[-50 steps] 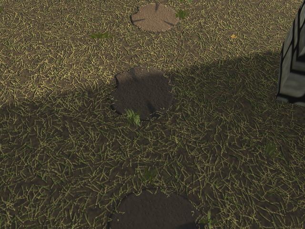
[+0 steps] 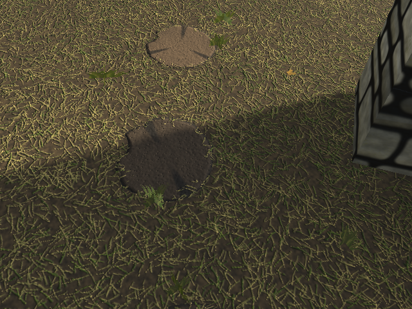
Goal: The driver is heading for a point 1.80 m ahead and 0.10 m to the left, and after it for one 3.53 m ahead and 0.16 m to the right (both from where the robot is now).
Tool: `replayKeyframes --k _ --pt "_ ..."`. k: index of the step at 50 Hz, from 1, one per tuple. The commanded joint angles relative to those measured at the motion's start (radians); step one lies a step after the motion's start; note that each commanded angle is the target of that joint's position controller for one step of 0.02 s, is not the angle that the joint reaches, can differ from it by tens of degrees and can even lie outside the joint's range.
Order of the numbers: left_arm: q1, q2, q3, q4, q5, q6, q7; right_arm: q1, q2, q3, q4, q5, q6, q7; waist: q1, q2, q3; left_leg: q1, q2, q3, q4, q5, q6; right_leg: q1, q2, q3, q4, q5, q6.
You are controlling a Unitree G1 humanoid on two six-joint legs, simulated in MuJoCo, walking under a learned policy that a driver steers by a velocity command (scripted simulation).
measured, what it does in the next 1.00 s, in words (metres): steps on the spot: right foot, then left foot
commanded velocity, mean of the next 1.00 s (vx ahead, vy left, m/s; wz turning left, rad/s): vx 0.00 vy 0.00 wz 0.08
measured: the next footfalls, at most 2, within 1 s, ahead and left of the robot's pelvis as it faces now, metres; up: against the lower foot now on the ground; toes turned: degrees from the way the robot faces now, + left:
right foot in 0.18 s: +0.01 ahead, -0.12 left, +0.00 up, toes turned -8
left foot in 0.70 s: +0.00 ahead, +0.06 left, +0.00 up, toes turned +1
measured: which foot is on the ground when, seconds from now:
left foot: down 0.00-0.18, up 0.20-0.68, down 0.70-1.00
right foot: up 0.00-0.16, down 0.18-0.70, up 0.72-1.00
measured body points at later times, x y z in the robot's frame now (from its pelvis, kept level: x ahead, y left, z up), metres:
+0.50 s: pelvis -0.01 -0.04 +0.00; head +0.01 -0.06 +0.45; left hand +0.16 +0.18 -0.12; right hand +0.00 -0.32 -0.15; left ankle +0.00 +0.09 -0.71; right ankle -0.03 -0.11 -0.74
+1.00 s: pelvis -0.03 +0.00 +0.00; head +0.01 +0.03 +0.45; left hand +0.05 +0.30 -0.13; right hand +0.11 -0.28 -0.10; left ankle -0.04 +0.06 -0.74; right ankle -0.01 -0.16 -0.68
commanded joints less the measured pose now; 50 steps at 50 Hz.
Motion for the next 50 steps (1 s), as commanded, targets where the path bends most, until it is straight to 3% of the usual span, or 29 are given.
replayKeyframes --k 1,4,7,8,9,10,11,12,13,14,15,16,18,20,23,29,32,34,35,36,37,38,39,41,44,50 --pt "-0.063 0.043 -0.001 -0.092 -0.008 -0.006 -0.013 0.056 -0.177 -0.048 -0.032 -0.002 -0.008 0.006 -0.047 0.194 -0.046 0.175 0.263 -0.144 -0.036 0.552 0.174 -0.072 -0.015 -0.044 -0.12 -0.043 0.004" --pt "-0.072 0.043 -0.005 -0.113 -0.02 -0.005 -0.015 0.039 -0.201 -0.059 -0.034 -0.005 -0.006 0.022 -0.046 0.224 -0.061 0.124 0.274 -0.104 0.001 0.599 0.159 0.051 -0.009 -0.096 -0.243 -0.054 -0.024" --pt "-0.045 0.042 -0.005 -0.12 -0.02 -0.013 -0.011 0.017 -0.214 -0.069 -0.033 0.003 -0.003 0.03 -0.021 0.225 -0.075 0.092 0.281 -0.076 0.077 0.569 0.127 0.152 0.003 -0.125 -0.413 0.014 -0.056" --pt "-0.014 0.039 -0.005 -0.113 -0.012 -0.022 -0.005 0.003 -0.213 -0.071 -0.032 0.011 -0.001 0.03 0.011 0.194 -0.083 0.044 0.265 -0.04 0.143 0.49 0.088 0.236 0.01 -0.125 -0.552 0.137 -0.07" --pt "0.016 0.077 0.004 -0.108 0.002 -0.036 0.005 0.032 -0.199 -0.07 -0.025 0.011 -0.001 0.031 0.031 0.093 -0.106 -0.061 0.233 0.008 0.273 0.326 0.027 0.362 -0.032 -0.02 -0.675 0.257 -0.093" --pt "0.032 0.191 0.024 -0.123 0.012 -0.052 0.015 0.073 -0.11 -0.048 -0.059 -0.006 0.006 0.036 -0.002 -0.182 -0.129 -0.317 0.121 0.083 0.523 -0.238 -0.045 0.522 -0.322 0.347 -0.708 0.577 -0.156" --pt "0.108 0.255 0.045 -0.109 -0.012 -0.056 0.014 -0.032 -0.101 -0.036 -0.103 0.001 0.023 0.018 0.077 -0.224 -0.129 -0.401 0.007 -0.017 0.648 -0.418 -0.057 0.441 -0.449 0.449 -0.663 0.881 -0.333" --pt "0.106 0.186 0.029 -0.099 -0.019 -0.056 0.016 -0.043 -0.131 -0.042 -0.09 0.003 0.033 0.015 0.061 -0.083 -0.097 -0.408 0.047 -0.075 0.719 -0.366 -0.058 0.438 -0.401 0.363 -0.661 0.867 -0.351" --pt "0.033 0.125 0.008 -0.105 -0.018 -0.055 0.023 -0.037 -0.128 -0.044 -0.071 0.016 0.033 0.022 0.029 -0.057 -0.045 -0.396 0.057 -0.091 0.714 -0.286 -0.055 0.384 -0.336 0.278 -0.673 0.803 -0.323" --pt "-0.046 0.077 -0.009 -0.117 -0.009 -0.051 0.032 -0.01 -0.132 -0.045 -0.046 0.021 0.028 0.028 -0.008 -0.043 -0.032 -0.369 0.069 -0.095 0.666 -0.214 -0.057 0.37 -0.275 0.205 -0.687 0.753 -0.275" --pt "-0.071 0.054 -0.02 -0.119 -0.013 -0.054 0.042 0.017 -0.141 -0.048 -0.027 0.01 0.03 0.035 -0.017 -0.067 -0.041 -0.334 0.063 -0.082 0.644 -0.167 -0.061 0.372 -0.244 0.159 -0.69 0.789 -0.256" --pt "-0.079 0.03 -0.034 -0.113 -0.009 -0.058 0.045 0.053 -0.134 -0.045 -0.002 0.005 0.033 0.042 -0.027 -0.07 -0.073 -0.279 0.053 -0.076 0.623 -0.141 -0.067 0.374 -0.223 0.116 -0.691 0.822 -0.246" --pt "-0.061 0.003 -0.053 -0.085 -0.002 -0.072 0.05 0.069 -0.101 -0.034 0.024 0.014 0.041 0.051 -0.022 -0.048 -0.087 -0.201 0.041 -0.089 0.51 -0.123 -0.073 0.372 -0.221 0.071 -0.705 0.789 -0.225" --pt "-0.048 0.032 -0.054 -0.057 0.005 -0.075 0.057 0.05 -0.09 -0.028 0.034 0.016 0.047 0.051 -0.003 -0.063 -0.055 -0.16 0.023 -0.102 0.401 -0.131 -0.069 0.355 -0.227 0.057 -0.712 0.685 -0.216" --pt "-0.032 0.093 -0.037 -0.036 0.003 -0.065 0.063 0.024 -0.118 -0.036 0.03 0.015 0.048 0.048 0.017 -0.083 -0.023 -0.182 0.005 -0.085 0.376 -0.165 -0.053 0.349 -0.264 0.083 -0.694 0.607 -0.241" --pt "-0.034 0.093 -0.021 -0.024 0.005 -0.057 0.068 0.014 -0.091 -0.035 0.016 0.018 0.038 0.05 0.016 -0.051 -0.02 -0.212 0.013 -0.05 0.383 -0.244 -0.032 0.361 -0.326 0.107 -0.656 0.622 -0.291" --pt "-0.051 0.101 -0.013 -0.021 0.005 -0.055 0.067 0.032 -0.079 -0.034 0.009 0.024 0.032 0.055 0.002 -0.058 -0.05 -0.155 0.002 -0.024 0.288 -0.22 -0.012 0.367 -0.329 0.078 -0.604 0.67 -0.273" --pt "-0.072 0.114 -0.005 -0.019 -0.001 -0.049 0.065 0.069 -0.072 -0.033 0.011 0.022 0.02 0.058 -0.037 -0.041 -0.062 -0.041 -0.011 -0.021 0.074 -0.042 0.012 0.31 -0.297 0.018 -0.521 0.588 -0.209" --pt "-0.06 0.102 -0.004 -0.02 0.0 -0.049 0.062 0.076 -0.122 -0.044 0.006 0.01 0.009 0.055 -0.041 0.05 -0.061 0.028 0.046 -0.158 -0.062 0.067 0.042 0.228 -0.237 -0.04 -0.398 0.436 -0.143" --pt "-0.065 0.032 -0.02 -0.071 -0.001 -0.047 0.058 0.088 -0.27 -0.08 -0.013 0.001 -0.002 0.052 -0.016 0.299 -0.062 0.13 0.323 -0.542 -0.103 0.46 0.152 -0.017 -0.052 -0.159 -0.166 0.0 -0.053" --pt "-0.136 0.038 -0.024 -0.083 0.004 -0.034 0.073 0.155 -0.274 -0.086 0.009 0.009 -0.001 0.052 -0.075 0.253 -0.055 0.089 0.392 -0.588 -0.098 0.645 0.281 -0.076 0.007 -0.058 0.008 -0.235 -0.047" --pt "-0.107 0.047 -0.022 -0.07 0.001 -0.027 0.072 0.137 -0.235 -0.08 0.007 0.016 0.001 0.049 -0.041 0.149 -0.04 0.077 0.341 -0.505 -0.086 0.607 0.292 -0.083 -0.025 -0.008 0.091 -0.182 -0.043" --pt "-0.093 0.053 -0.02 -0.054 -0.006 -0.029 0.066 0.067 -0.196 -0.072 -0.006 0.022 0.007 0.044 -0.011 0.11 -0.011 0.056 0.271 -0.432 -0.09 0.517 0.253 -0.09 -0.042 0.007 0.099 -0.094 -0.041" --pt "-0.076 0.083 -0.011 -0.046 0.006 -0.034 0.056 -0.008 -0.163 -0.063 -0.033 0.027 0.015 0.037 0.01 0.136 -0.019 0.087 0.185 -0.368 -0.088 0.491 0.194 -0.101 -0.051 0.004 0.078 0.003 -0.026" --pt "-0.064 0.072 -0.013 -0.047 0.004 -0.032 0.044 0.039 -0.178 -0.069 -0.028 0.028 0.011 0.043 -0.005 0.112 -0.072 0.14 0.167 -0.368 -0.071 0.541 0.191 -0.104 -0.042 -0.001 0.075 0.041 -0.001" --pt "-0.108 0.076 -0.014 -0.079 -0.001 -0.028 0.054 0.08 -0.206 -0.081 -0.028 0.016 0.015 0.04 -0.035 0.151 -0.056 0.132 0.158 -0.46 -0.07 0.401 0.194 -0.125 -0.039 0.014 -0.063 0.029 0.012"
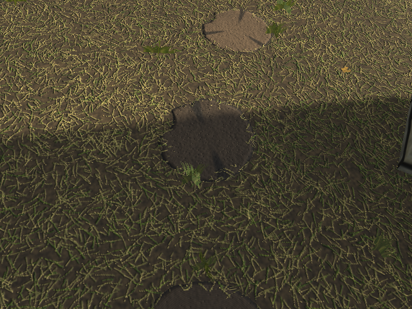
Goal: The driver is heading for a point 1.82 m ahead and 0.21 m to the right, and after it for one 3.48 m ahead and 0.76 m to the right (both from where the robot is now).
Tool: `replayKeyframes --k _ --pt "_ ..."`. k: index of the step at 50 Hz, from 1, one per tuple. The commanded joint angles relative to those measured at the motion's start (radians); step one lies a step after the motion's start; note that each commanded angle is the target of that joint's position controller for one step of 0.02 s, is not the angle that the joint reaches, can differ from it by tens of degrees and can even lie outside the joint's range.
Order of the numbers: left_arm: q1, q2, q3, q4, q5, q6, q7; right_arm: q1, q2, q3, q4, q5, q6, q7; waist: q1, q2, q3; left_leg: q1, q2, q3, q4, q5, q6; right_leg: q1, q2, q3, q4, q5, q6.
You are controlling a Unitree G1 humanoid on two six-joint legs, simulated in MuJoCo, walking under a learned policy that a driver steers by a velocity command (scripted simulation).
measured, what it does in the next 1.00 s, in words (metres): steps on the spot, turning right: right foot, then left foot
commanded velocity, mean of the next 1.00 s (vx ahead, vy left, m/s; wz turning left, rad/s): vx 0.01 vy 0.00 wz -0.15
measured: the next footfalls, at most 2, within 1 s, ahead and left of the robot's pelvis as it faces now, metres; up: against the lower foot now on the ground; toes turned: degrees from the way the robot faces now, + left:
right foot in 0.28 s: +0.07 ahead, -0.13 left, +0.00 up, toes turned +10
left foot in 0.74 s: +0.04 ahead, +0.07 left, +0.00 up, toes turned -12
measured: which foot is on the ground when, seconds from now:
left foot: down 0.00-0.28, up 0.30-0.72, down 0.74-1.00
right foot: up 0.00-0.26, down 0.28-0.74, up 0.76-1.00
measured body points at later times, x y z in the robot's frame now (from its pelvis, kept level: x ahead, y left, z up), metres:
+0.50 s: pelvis +0.01 -0.05 +0.00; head +0.04 -0.07 +0.45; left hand +0.08 +0.22 -0.12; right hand +0.13 -0.32 -0.14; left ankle -0.04 +0.09 -0.71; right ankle +0.03 -0.14 -0.75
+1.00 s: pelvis +0.00 +0.00 +0.00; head +0.03 +0.02 +0.45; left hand +0.15 +0.26 -0.14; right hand +0.03 -0.29 -0.10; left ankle +0.00 +0.08 -0.75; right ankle -0.07 -0.13 -0.67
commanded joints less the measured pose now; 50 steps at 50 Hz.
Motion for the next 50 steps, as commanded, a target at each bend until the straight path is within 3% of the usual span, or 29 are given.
replayKeyframes --k 1,4,9,11,13,14,15,16,17,19,20,22,26,30,34,36,37,38,39,40,41,42,43,45,47,50 --pt "-0.04 0.082 0.016 -0.077 -0.002 -0.012 0.006 0.066 -0.178 -0.046 -0.039 -0.007 -0.004 -0.005 -0.032 0.145 -0.094 0.157 0.26 -0.285 -0.06 0.331 0.147 -0.115 0.01 0.003 -0.049 -0.01 0.005" --pt "-0.05 0.084 0.013 -0.092 -0.005 -0.019 0.009 0.058 -0.189 -0.051 -0.049 -0.012 -0.002 -0.003 -0.033 0.146 -0.1 0.123 0.257 -0.335 -0.049 0.31 0.151 -0.083 0.021 0.014 -0.096 -0.015 -0.004" --pt "-0.017 0.079 0.004 -0.095 -0.014 -0.03 0.013 0.018 -0.171 -0.041 -0.055 -0.021 0.002 -0.002 -0.024 0.159 -0.126 0.058 0.248 -0.347 -0.015 0.401 0.126 0.067 0.034 -0.002 -0.214 -0.024 -0.035" --pt "0.017 0.075 0.0 -0.091 -0.018 -0.035 0.015 -0.006 -0.167 -0.037 -0.051 -0.02 0.006 -0.003 -0.007 0.164 -0.125 0.028 0.237 -0.36 0.001 0.421 0.103 0.157 0.042 -0.007 -0.324 -0.012 -0.053" --pt "0.097 0.04 -0.012 -0.057 -0.011 -0.046 0.019 -0.046 -0.125 -0.015 -0.045 -0.006 0.009 -0.012 0.045 0.126 -0.13 -0.04 0.193 -0.319 0.033 0.286 0.035 0.345 0.017 -0.014 -0.63 0.196 -0.073" --pt "0.062 0.055 -0.019 -0.063 0.006 -0.055 0.026 0.003 -0.063 0.007 -0.033 -0.009 0.003 -0.013 0.006 0.013 -0.132 -0.088 0.134 -0.252 0.087 0.088 -0.025 0.411 -0.102 0.139 -0.747 0.216 -0.089" --pt "-0.01 0.092 -0.03 -0.093 0.011 -0.064 0.024 0.105 -0.023 0.021 -0.01 -0.01 0.002 -0.013 -0.056 -0.134 -0.142 -0.147 0.025 -0.124 0.16 -0.22 -0.066 0.434 -0.299 0.384 -0.784 0.328 -0.14" --pt "0.008 0.106 -0.032 -0.068 0.012 -0.063 0.011 0.083 -0.101 0.0 0.015 -0.012 0.014 -0.023 -0.027 -0.131 -0.118 -0.041 0.025 -0.06 0.175 -0.32 -0.068 0.251 -0.33 0.413 -0.761 0.351 -0.243" --pt "-0.021 0.075 -0.04 -0.061 0.006 -0.068 -0.002 0.052 -0.114 -0.002 0.02 -0.016 0.018 -0.025 -0.041 -0.104 -0.063 -0.029 0.055 -0.038 0.168 -0.258 -0.073 0.229 -0.272 0.385 -0.765 0.298 -0.242" --pt "-0.012 0.113 -0.028 -0.047 -0.003 -0.066 -0.007 -0.021 -0.111 -0.003 0.023 -0.011 0.011 -0.022 -0.017 -0.146 -0.039 -0.062 0.034 0.008 0.15 -0.172 -0.086 0.271 -0.167 0.317 -0.729 0.27 -0.19" --pt "0.019 0.142 -0.017 -0.038 -0.007 -0.065 -0.003 -0.029 -0.124 -0.007 0.024 -0.012 0.009 -0.019 -0.005 -0.16 -0.048 -0.102 0.028 0.026 0.187 -0.185 -0.097 0.317 -0.162 0.327 -0.704 0.351 -0.194" --pt "0.078 0.162 -0.001 -0.019 -0.015 -0.064 -0.006 -0.036 -0.121 -0.008 0.032 -0.008 0.007 -0.021 0.009 -0.12 -0.083 -0.175 0.024 0.045 0.3 -0.257 -0.119 0.391 -0.178 0.357 -0.67 0.479 -0.224" --pt "0.106 0.151 0.024 -0.005 -0.014 -0.051 -0.006 -0.082 -0.096 -0.002 0.016 -0.004 0.006 -0.031 0.016 -0.102 -0.097 -0.254 0.041 0.053 0.437 -0.292 -0.138 0.402 -0.165 0.379 -0.655 0.508 -0.259" --pt "0.109 0.147 0.043 -0.003 -0.007 -0.037 -0.01 -0.101 -0.086 0.007 -0.004 0.001 -0.003 -0.033 0.026 -0.102 -0.125 -0.233 0.042 0.062 0.389 -0.281 -0.128 0.376 -0.151 0.414 -0.649 0.492 -0.268" --pt "0.052 0.157 0.057 -0.017 -0.003 -0.021 -0.022 -0.037 -0.094 0.011 -0.006 0.005 -0.018 -0.039 0.001 -0.123 -0.15 -0.079 0.024 0.062 0.2 -0.219 -0.096 0.289 -0.123 0.451 -0.633 0.468 -0.228" --pt "0.0 0.15 0.058 -0.033 -0.013 -0.011 -0.023 0.046 -0.097 0.01 0.012 -0.001 -0.027 -0.048 -0.05 -0.097 -0.138 0.093 0.033 0.07 -0.063 -0.058 -0.078 0.17 -0.058 0.427 -0.585 0.314 -0.154" --pt "0.031 0.105 0.047 -0.043 -0.018 -0.014 -0.022 0.038 -0.173 -0.006 0.006 -0.016 -0.031 -0.059 -0.023 0.052 -0.125 0.166 0.187 -0.094 -0.191 -0.134 -0.046 0.049 0.028 0.342 -0.465 0.084 -0.094" --pt "0.089 0.046 0.034 -0.053 -0.024 -0.02 -0.015 -0.047 -0.267 -0.02 -0.042 -0.021 -0.026 -0.059 0.015 0.266 -0.121 0.157 0.443 -0.38 -0.255 -0.181 0.042 -0.082 0.191 0.127 -0.239 -0.141 -0.056" --pt "0.082 0.138 0.053 -0.033 0.004 -0.017 -0.005 -0.063 -0.247 -0.017 -0.044 -0.034 -0.021 -0.05 0.012 0.172 -0.093 -0.001 0.491 -0.36 -0.217 -0.098 0.119 -0.043 0.12 0.093 -0.047 -0.177 -0.053" --pt "0.091 0.149 0.061 -0.019 0.002 -0.015 -0.007 -0.096 -0.173 0.004 -0.057 -0.03 -0.024 -0.043 0.04 0.124 -0.058 -0.055 0.446 -0.292 -0.201 -0.017 0.127 -0.016 0.097 0.094 0.042 -0.137 -0.058" --pt "0.111 0.137 0.061 0.001 0.006 -0.009 -0.014 -0.131 -0.124 0.017 -0.065 -0.024 -0.027 -0.04 0.059 0.111 -0.026 -0.069 0.378 -0.184 -0.183 0.045 0.104 -0.017 0.084 0.082 0.111 -0.079 -0.055" --pt "0.13 0.13 0.061 0.012 0.008 -0.002 -0.024 -0.144 -0.111 0.022 -0.076 -0.021 -0.031 -0.042 0.067 0.139 -0.033 -0.031 0.326 -0.107 -0.165 0.096 0.081 -0.034 0.081 0.066 0.156 -0.035 -0.045" --pt "0.141 0.126 0.06 0.019 0.008 0.003 -0.034 -0.129 -0.111 0.023 -0.08 -0.019 -0.034 -0.047 0.058 0.167 -0.043 0.009 0.308 -0.058 -0.141 0.205 0.08 -0.056 0.08 0.046 0.19 -0.026 -0.031" --pt "0.107 0.116 0.054 0.008 0.004 0.007 -0.045 -0.061 -0.118 0.02 -0.067 -0.019 -0.035 -0.046 0.024 0.156 -0.06 0.093 0.309 -0.012 -0.102 0.352 0.092 -0.089 0.073 0.023 0.182 -0.022 -0.007" --pt "0.054 0.11 0.047 -0.011 0.006 0.009 -0.056 0.024 -0.13 0.012 -0.047 -0.022 -0.039 -0.041 -0.025 0.164 -0.079 0.194 0.33 -0.036 -0.142 0.094 0.096 -0.145 0.048 0.014 0.118 0.005 -0.002" --pt "-0.021 0.11 0.046 -0.042 0.014 0.009 -0.079 0.077 -0.15 -0.002 -0.028 -0.023 -0.051 -0.036 -0.059 0.175 -0.031 0.246 0.368 -0.087 -0.228 -0.209 0.099 -0.208 0.023 0.011 0.039 0.027 -0.004"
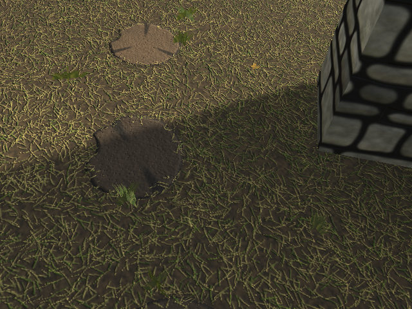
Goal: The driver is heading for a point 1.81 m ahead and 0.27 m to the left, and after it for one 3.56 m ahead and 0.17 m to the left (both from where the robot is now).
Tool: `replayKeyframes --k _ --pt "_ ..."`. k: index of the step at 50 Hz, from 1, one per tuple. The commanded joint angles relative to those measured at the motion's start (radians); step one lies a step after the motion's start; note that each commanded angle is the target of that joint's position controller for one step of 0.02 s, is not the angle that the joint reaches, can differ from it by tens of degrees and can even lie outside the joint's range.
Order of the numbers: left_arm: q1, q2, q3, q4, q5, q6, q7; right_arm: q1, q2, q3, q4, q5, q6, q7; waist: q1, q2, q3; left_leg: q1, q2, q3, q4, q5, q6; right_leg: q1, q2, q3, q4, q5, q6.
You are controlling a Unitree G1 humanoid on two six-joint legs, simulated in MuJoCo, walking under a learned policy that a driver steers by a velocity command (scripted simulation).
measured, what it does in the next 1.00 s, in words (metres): walks ahead, turning left: right foot, then left foot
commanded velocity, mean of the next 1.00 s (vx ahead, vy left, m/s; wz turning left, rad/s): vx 0.42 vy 0.00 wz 0.23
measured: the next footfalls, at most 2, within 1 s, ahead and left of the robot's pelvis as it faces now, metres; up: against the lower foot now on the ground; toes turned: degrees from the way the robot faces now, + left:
right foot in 0.30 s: +0.14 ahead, -0.15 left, +0.00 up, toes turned -5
left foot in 0.80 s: +0.44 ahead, +0.05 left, +0.00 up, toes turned +17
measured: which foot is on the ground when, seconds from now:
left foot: down 0.00-0.32, up 0.34-0.78, down 0.80-1.00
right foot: up 0.00-0.28, down 0.30-0.78, up 0.80-1.00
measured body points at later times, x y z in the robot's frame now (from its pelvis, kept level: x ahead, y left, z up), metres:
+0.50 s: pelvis +0.15 -0.07 +0.00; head +0.16 -0.09 +0.45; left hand +0.21 +0.19 -0.12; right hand +0.17 -0.33 -0.15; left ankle +0.14 +0.07 -0.67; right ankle +0.10 -0.15 -0.75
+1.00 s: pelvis +0.40 +0.00 -0.01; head +0.43 +0.02 +0.44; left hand +0.43 +0.28 -0.13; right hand +0.55 -0.24 -0.14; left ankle +0.40 +0.03 -0.75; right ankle +0.45 -0.17 -0.66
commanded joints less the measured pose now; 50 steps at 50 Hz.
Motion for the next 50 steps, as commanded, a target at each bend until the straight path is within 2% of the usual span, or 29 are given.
replayKeyframes --k 1,6,11,12,14,15,16,17,18,19,20,22,24,27,30,33,36,38,39,40,41,42,43,44,45,46,47,48,50 --pt "-0.111 0.077 0.013 -0.096 0.006 -0.017 -0.019 0.108 -0.185 -0.055 -0.01 -0.002 -0.023 0.001 -0.072 0.182 0.017 0.201 0.287 -0.289 -0.211 -0.193 0.128 -0.229 -0.024 0.004 -0.068 0.019 -0.002" --pt "-0.14 0.024 -0.005 -0.101 0.01 -0.049 -0.019 0.151 -0.161 -0.057 0.032 -0.004 -0.064 0.023 -0.066 0.155 0.037 0.199 0.299 -0.242 -0.243 -0.163 0.143 -0.197 -0.036 -0.002 -0.214 0.046 -0.045" --pt "-0.223 -0.011 -0.03 -0.13 0.011 -0.079 -0.014 0.202 -0.153 -0.056 0.092 -0.005 -0.072 0.052 -0.064 0.187 0.058 0.073 0.278 -0.186 -0.213 -0.034 0.152 -0.012 -0.042 -0.119 -0.431 0.008 -0.09" --pt "-0.207 -0.009 -0.031 -0.127 0.009 -0.086 -0.009 0.203 -0.162 -0.058 0.101 -0.001 -0.069 0.058 -0.047 0.191 0.053 0.039 0.278 -0.188 -0.186 0.044 0.153 0.054 -0.03 -0.14 -0.477 0.023 -0.1" --pt "-0.049 -0.01 -0.029 -0.07 0.011 -0.106 0.007 0.163 -0.171 -0.061 0.106 0.017 -0.059 0.06 0.05 0.139 0.013 -0.101 0.244 -0.15 -0.054 0.154 0.124 0.332 -0.001 -0.162 -0.641 0.168 -0.117" --pt "0.096 0.041 -0.01 -0.017 0.018 -0.12 0.024 0.148 -0.142 -0.051 0.097 0.019 -0.062 0.061 0.107 0.055 -0.073 -0.214 0.177 -0.096 0.113 0.17 0.088 0.561 -0.044 -0.089 -0.67 0.154 -0.128" --pt "0.263 0.134 0.01 0.001 0.041 -0.131 0.041 0.099 -0.061 -0.026 0.042 0.019 -0.066 0.064 0.177 -0.137 -0.197 -0.371 0.079 -0.013 0.436 -0.13 0.042 0.741 -0.349 0.251 -0.79 -0.134 -0.162" --pt "0.254 0.23 0.031 0.006 0.016 -0.129 0.055 0.122 -0.069 -0.034 0.034 0.016 -0.056 0.053 0.146 -0.209 -0.138 -0.564 -0.033 -0.048 0.645 -0.323 0.033 0.657 -0.479 0.522 -0.911 -0.302 -0.241" --pt "0.16 0.153 0.012 -0.018 0.007 -0.128 0.056 0.14 -0.13 -0.053 0.057 0.007 -0.047 0.049 0.097 -0.076 -0.035 -0.582 0.039 -0.147 0.738 -0.275 0.049 0.549 -0.453 0.427 -0.899 -0.314 -0.242" --pt "0.066 0.07 -0.012 -0.04 -0.001 -0.136 0.049 0.153 -0.119 -0.057 0.078 0.015 -0.046 0.06 0.046 -0.046 0.022 -0.563 0.068 -0.156 0.739 -0.181 0.048 0.473 -0.39 0.316 -0.909 -0.221 -0.211" --pt "0.023 0.02 -0.025 -0.047 -0.004 -0.146 0.046 0.171 -0.092 -0.054 0.097 0.019 -0.042 0.065 0.015 -0.042 0.051 -0.533 0.086 -0.149 0.715 -0.116 0.035 0.424 -0.337 0.2 -0.928 -0.08 -0.18" --pt "0.023 -0.017 -0.037 -0.041 0.0 -0.167 0.052 0.174 -0.079 -0.057 0.113 -0.002 -0.027 0.076 -0.002 -0.039 0.039 -0.504 0.092 -0.123 0.739 -0.026 0.011 0.41 -0.276 0.051 -0.929 0.161 -0.149" --pt "0.073 -0.007 -0.034 -0.019 -0.004 -0.183 0.051 0.131 -0.059 -0.058 0.09 -0.002 -0.02 0.085 -0.007 -0.034 0.035 -0.542 0.096 -0.11 0.772 0.022 -0.003 0.417 -0.281 -0.023 -0.913 0.366 -0.158" --pt "0.132 -0.023 -0.037 0.007 -0.006 -0.19 0.053 0.03 -0.039 -0.056 0.047 -0.003 -0.013 0.097 0.0 -0.025 0.055 -0.626 0.099 -0.091 0.754 0.09 -0.022 0.425 -0.279 -0.107 -0.912 0.504 -0.168" --pt "0.145 -0.03 -0.043 0.024 -0.005 -0.191 0.055 -0.088 -0.013 -0.041 -0.004 -0.005 -0.016 0.11 0.008 -0.024 0.083 -0.606 0.085 -0.04 0.574 0.175 -0.028 0.4 -0.25 -0.193 -0.907 0.595 -0.163" --pt "0.178 0.0 -0.039 0.047 -0.007 -0.191 0.064 -0.196 0.001 -0.025 -0.053 -0.009 -0.016 0.122 0.027 -0.019 0.095 -0.525 0.069 0.032 0.376 0.199 -0.003 0.421 -0.268 -0.239 -0.904 0.682 -0.157" --pt "0.192 0.039 -0.032 0.062 -0.006 -0.182 0.075 -0.177 -0.027 -0.03 -0.062 -0.012 -0.012 0.113 0.0 -0.03 0.039 -0.408 0.001 0.09 0.291 0.117 0.058 0.522 -0.291 -0.286 -0.77 1.053 -0.141" --pt "0.183 0.074 -0.023 0.061 0.0 -0.164 0.083 -0.054 -0.063 -0.046 -0.033 -0.014 -0.013 0.102 -0.062 -0.05 -0.052 -0.26 -0.06 0.102 0.274 0.019 0.111 0.553 -0.305 -0.303 -0.54 1.257 -0.143" --pt "0.183 0.088 -0.019 0.056 0.001 -0.154 0.081 0.053 -0.094 -0.062 -0.002 -0.016 -0.02 0.096 -0.103 -0.047 -0.12 -0.118 -0.084 0.079 0.228 -0.004 0.14 0.51 -0.308 -0.297 -0.364 1.18 -0.145" --pt "0.169 0.091 -0.017 0.042 0.001 -0.151 0.074 0.194 -0.141 -0.086 0.042 -0.026 -0.026 0.082 -0.173 0.007 -0.191 0.101 -0.059 0.006 0.146 -0.019 0.179 0.362 -0.277 -0.311 -0.103 0.945 -0.125" --pt "0.223 -0.03 -0.041 -0.012 -0.014 -0.157 0.054 0.202 -0.254 -0.118 0.034 -0.032 -0.02 0.065 -0.107 0.23 -0.277 0.406 0.243 -0.444 0.127 -0.104 0.296 -0.041 -0.14 -0.302 0.271 0.12 -0.074" --pt "0.149 0.026 -0.028 -0.068 -0.016 -0.168 0.047 0.201 -0.287 -0.126 0.012 0.002 -0.012 0.067 -0.117 0.198 -0.363 0.471 0.367 -0.857 -0.033 -0.077 0.392 -0.233 0.0 -0.091 0.463 -0.166 -0.062" --pt "0.042 0.039 -0.026 -0.095 -0.012 -0.18 0.042 0.16 -0.257 -0.12 0.025 0.015 -0.008 0.059 -0.111 0.098 -0.217 0.373 0.335 -0.703 -0.078 -0.047 0.347 -0.322 -0.074 -0.013 0.431 -0.043 -0.073" --pt "0.045 0.029 -0.032 -0.097 -0.016 -0.191 0.041 0.112 -0.207 -0.108 0.027 0.02 -0.012 0.053 -0.069 0.051 -0.098 0.216 0.309 -0.588 -0.101 0.043 0.307 -0.294 -0.115 -0.028 0.333 0.039 -0.074" --pt "0.058 0.023 -0.031 -0.082 -0.009 -0.189 0.044 0.067 -0.169 -0.098 0.021 0.016 -0.02 0.049 -0.023 0.006 -0.039 0.103 0.251 -0.5 -0.112 0.157 0.261 -0.234 -0.144 -0.028 0.247 0.063 -0.07" --pt "0.074 0.017 -0.032 -0.075 0.011 -0.169 0.044 0.026 -0.134 -0.087 0.018 0.024 -0.027 0.046 0.016 -0.006 -0.021 0.023 0.18 -0.415 -0.126 0.224 0.216 -0.168 -0.159 -0.025 0.2 0.076 -0.059" --pt "0.116 0.004 -0.035 -0.075 0.02 -0.148 0.04 0.025 -0.136 -0.083 0.013 0.025 -0.038 0.045 0.036 0.049 -0.044 -0.018 0.181 -0.386 -0.133 0.307 0.232 -0.117 -0.162 -0.027 0.168 0.071 -0.042" --pt "0.11 0.004 -0.035 -0.08 0.027 -0.133 0.038 0.043 -0.131 -0.082 0.02 0.029 -0.051 0.049 0.04 0.046 -0.043 -0.032 0.162 -0.368 -0.129 0.392 0.235 -0.112 -0.166 -0.034 0.147 0.064 -0.026" --pt "0.068 -0.005 -0.036 -0.098 0.026 -0.116 0.033 0.067 -0.153 -0.087 0.026 0.027 -0.061 0.05 0.035 0.047 -0.039 -0.066 0.125 -0.335 -0.149 0.348 0.224 -0.129 -0.167 -0.052 0.07 0.111 -0.002"
Over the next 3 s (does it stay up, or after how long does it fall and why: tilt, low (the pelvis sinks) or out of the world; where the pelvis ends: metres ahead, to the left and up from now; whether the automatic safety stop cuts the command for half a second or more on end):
stays up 1.43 0.17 -0.03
